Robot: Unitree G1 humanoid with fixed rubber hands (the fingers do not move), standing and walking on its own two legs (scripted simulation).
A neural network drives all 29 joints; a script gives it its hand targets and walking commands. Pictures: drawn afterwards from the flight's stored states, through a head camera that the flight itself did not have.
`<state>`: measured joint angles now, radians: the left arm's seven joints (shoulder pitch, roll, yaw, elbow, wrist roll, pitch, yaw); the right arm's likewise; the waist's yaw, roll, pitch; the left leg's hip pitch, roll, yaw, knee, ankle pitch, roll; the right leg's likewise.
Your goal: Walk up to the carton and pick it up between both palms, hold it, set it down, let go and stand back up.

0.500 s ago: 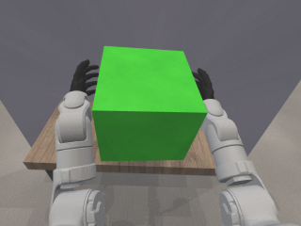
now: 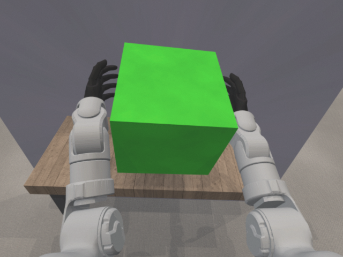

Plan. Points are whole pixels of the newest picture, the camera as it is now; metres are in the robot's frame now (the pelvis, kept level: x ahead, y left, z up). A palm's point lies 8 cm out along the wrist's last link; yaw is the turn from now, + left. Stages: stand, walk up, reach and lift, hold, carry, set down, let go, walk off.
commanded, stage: set down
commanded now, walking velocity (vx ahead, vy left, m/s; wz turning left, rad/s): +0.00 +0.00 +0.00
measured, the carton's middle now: (167, 110) +0.39 -0.02 +0.18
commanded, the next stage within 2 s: none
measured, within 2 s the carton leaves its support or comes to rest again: neither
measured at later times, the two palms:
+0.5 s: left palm (105, 109) +0.41 +0.13 +0.18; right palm (230, 118) +0.39 -0.18 +0.15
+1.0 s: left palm (114, 114) +0.41 +0.11 +0.16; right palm (234, 129) +0.38 -0.19 +0.12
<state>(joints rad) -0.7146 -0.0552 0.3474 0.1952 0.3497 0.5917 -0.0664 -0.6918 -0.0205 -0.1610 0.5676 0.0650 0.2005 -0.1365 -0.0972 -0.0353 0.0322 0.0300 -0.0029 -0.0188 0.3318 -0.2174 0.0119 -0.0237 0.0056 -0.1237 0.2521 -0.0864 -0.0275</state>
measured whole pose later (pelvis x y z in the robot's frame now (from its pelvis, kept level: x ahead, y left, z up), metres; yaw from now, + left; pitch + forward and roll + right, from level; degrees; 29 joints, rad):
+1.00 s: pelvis +0.03 +0.01 +0.00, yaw +0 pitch -5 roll -2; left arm -0.61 -0.10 0.23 0.32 0.32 0.42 0.04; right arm -0.56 -0.06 -0.18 0.70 0.00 -0.04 -0.09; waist -0.11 -0.03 0.06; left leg -0.01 0.00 -0.02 0.37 -0.27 0.02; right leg -0.04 0.01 -0.12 0.24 -0.11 -0.01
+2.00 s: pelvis +0.03 +0.00 +0.00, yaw -1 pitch +4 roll -1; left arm -0.75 -0.06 0.35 0.81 0.28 0.11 0.06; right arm -0.67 0.00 -0.44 0.89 -0.21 -0.12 -0.04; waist -0.08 0.01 -0.03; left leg -0.18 0.01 0.00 0.35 -0.24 0.00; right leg -0.23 0.02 -0.11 0.25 -0.09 -0.03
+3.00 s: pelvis +0.03 +0.00 +0.00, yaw -1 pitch +11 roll -1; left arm -0.74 -0.05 0.38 0.99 0.28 -0.16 0.07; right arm -0.65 0.02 -0.53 0.94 -0.34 -0.30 -0.04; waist -0.09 0.03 -0.08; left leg -0.33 0.00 -0.01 0.35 -0.22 0.00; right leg -0.39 0.01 -0.11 0.27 -0.09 -0.03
